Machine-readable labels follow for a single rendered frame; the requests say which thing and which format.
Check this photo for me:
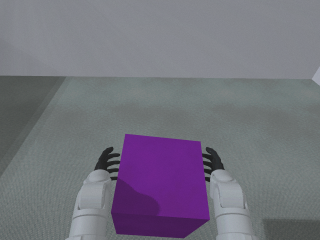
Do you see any right robot forearm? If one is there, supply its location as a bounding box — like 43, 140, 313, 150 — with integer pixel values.
209, 169, 259, 240

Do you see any left robot hand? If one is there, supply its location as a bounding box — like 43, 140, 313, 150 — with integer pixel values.
94, 147, 120, 181

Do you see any right robot hand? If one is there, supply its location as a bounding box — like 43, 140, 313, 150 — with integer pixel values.
202, 147, 225, 182

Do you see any left robot forearm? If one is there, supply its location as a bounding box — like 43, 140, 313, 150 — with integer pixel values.
65, 169, 112, 240

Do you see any carton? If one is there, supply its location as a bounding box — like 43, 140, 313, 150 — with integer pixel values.
111, 134, 210, 239

